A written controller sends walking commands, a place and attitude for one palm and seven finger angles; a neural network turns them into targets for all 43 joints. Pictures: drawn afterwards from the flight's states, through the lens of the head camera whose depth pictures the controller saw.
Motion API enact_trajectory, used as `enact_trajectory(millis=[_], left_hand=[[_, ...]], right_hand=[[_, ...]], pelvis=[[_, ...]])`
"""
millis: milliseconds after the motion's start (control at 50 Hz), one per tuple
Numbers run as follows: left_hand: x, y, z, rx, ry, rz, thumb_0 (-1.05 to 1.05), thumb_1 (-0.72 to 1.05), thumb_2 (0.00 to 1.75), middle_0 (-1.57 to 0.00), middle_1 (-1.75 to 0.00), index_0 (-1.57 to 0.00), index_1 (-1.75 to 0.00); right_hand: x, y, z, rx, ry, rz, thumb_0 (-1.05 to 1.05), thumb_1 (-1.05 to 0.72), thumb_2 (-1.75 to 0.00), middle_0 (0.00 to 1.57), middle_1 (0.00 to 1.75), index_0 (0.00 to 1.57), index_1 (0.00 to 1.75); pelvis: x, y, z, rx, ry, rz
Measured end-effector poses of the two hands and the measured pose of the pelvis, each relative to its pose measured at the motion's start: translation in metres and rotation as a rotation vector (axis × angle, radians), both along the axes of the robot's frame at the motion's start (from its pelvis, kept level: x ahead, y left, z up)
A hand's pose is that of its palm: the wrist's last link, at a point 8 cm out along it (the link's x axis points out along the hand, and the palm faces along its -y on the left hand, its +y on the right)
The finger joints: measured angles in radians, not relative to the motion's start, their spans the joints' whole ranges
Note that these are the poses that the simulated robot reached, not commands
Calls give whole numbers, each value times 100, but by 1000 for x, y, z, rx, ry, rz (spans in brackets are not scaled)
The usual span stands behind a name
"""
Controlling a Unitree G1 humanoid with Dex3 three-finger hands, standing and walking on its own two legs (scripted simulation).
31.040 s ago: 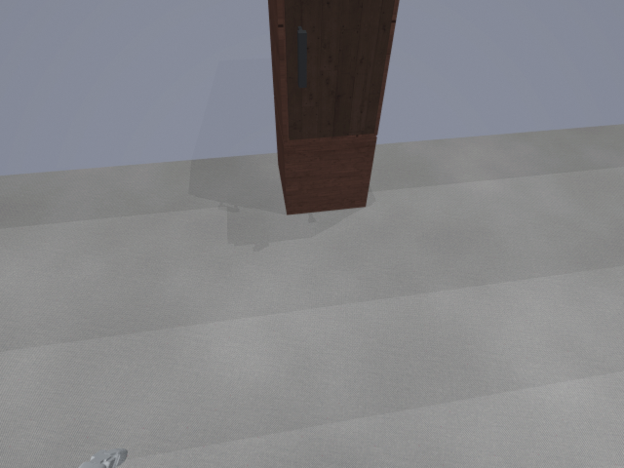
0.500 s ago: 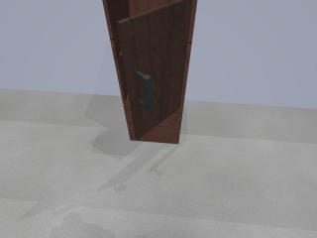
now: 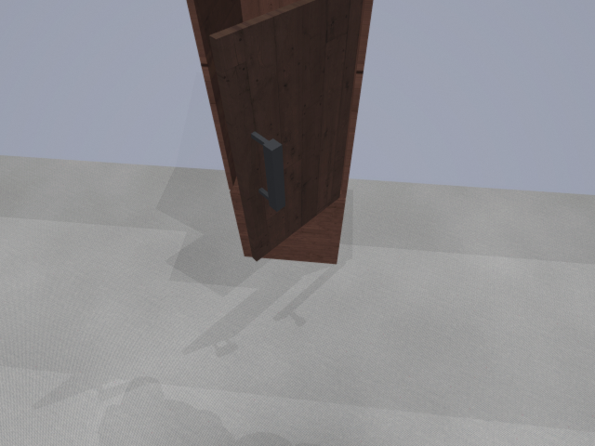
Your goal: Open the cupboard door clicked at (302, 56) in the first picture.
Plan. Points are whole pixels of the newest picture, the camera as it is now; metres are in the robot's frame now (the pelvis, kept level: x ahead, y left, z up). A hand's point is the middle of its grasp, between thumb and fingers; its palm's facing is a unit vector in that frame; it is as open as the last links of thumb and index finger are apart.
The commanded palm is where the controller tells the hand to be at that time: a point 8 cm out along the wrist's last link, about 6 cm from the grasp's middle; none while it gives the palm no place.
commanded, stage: look to check the result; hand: left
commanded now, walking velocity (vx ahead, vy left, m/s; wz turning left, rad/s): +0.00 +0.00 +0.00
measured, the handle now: (267, 172) +0.61 +0.10 -0.03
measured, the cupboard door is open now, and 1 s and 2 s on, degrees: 50 50 50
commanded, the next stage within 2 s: walk to a spot facing it in 0.18 s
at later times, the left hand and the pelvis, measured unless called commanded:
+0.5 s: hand out of the picture +0.09 +0.21 -0.17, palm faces -0.05 -0.96 -0.29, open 7.4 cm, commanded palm none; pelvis +0.01 -0.01 +0.00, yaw -4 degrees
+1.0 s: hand out of the picture +0.09 +0.14 -0.17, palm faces -0.28 -0.92 -0.28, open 7.4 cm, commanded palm none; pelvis -0.01 -0.04 +0.00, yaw -21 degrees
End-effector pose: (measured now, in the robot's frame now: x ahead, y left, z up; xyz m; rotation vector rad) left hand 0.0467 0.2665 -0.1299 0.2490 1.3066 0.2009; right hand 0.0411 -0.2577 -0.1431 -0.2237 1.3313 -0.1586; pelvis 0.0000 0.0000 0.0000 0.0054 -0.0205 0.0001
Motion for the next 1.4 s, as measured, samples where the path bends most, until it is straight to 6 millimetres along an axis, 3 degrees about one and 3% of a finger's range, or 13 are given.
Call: enact_trajectory(millis=[220,420,520,640,720,800,980,1060,1140,1200,1260,1400], left_hand=[[28,1,6,15,-47,-25,0,91,90,-20,-30,-20,-30],[40,-3,4,14,-47,-41,0,91,90,-20,-30,-20,-30],[38,-13,-6,-12,-6,-67,0,91,90,-20,-30,-20,-30],[41,-28,-18,-44,21,-119,1,91,90,-20,-30,-20,-30],[51,-43,-15,-42,10,-140,1,91,90,-20,-30,-20,-30],[58,-58,-18,-17,-40,-173,0,91,90,-20,-30,-20,-30],[50,-76,-5,-8,53,-273,0,91,90,-20,-30,-20,-30],[60,-76,-5,-17,53,-322,1,91,90,-20,-30,-20,-30],[80,-72,-11,-30,30,-366,1,91,90,-21,-30,-20,-30],[102,-69,-21,-50,0,-399,1,91,90,-20,-30,-20,-30],[126,-75,-18,-62,-42,-446,1,91,90,-20,-30,-20,-30],[166,-114,-4,-65,-104,-585,1,91,90,-20,-30,-19,-30]], right_hand=[[19,-13,5,-19,-30,7,0,-91,-89,20,30,20,30],[17,-19,5,-34,-26,-17,0,-91,-89,20,30,20,30],[1,-10,-1,-21,-29,-86,0,-91,-89,20,30,20,30],[-35,-2,-11,-4,-5,-168,0,-91,-89,20,30,20,30],[-59,-7,-21,16,36,-203,0,-91,-89,20,30,20,30],[-68,-23,-36,35,54,-247,0,-91,-89,20,30,20,30],[-34,-54,-1,-6,-129,-341,0,-91,-89,20,30,20,30],[-20,-56,12,-27,-213,-374,0,-91,-89,20,30,20,30],[-19,-51,20,-55,-260,-404,0,-91,-89,20,30,20,30],[-32,-46,16,-98,-271,-422,0,-91,-89,20,30,20,30],[-59,-36,18,-103,-205,-430,0,-91,-89,20,30,20,30],[-129,-28,6,-72,-93,-542,0,-90,-89,20,30,21,30]], pelvis=[[8,-4,1,-1,0,-3],[12,-6,0,-2,8,-31],[10,-6,-5,-2,8,-83],[2,-8,-13,24,5,-148],[1,-18,-17,24,-3,-181],[-1,-35,-28,30,7,-219],[-10,-42,-5,51,35,-353],[-9,-37,-3,51,40,-410],[-8,-27,-6,43,44,-456],[-5,-18,-16,4,57,-474],[-8,-19,-12,6,37,-506],[-13,-31,-11,-19,39,-603]])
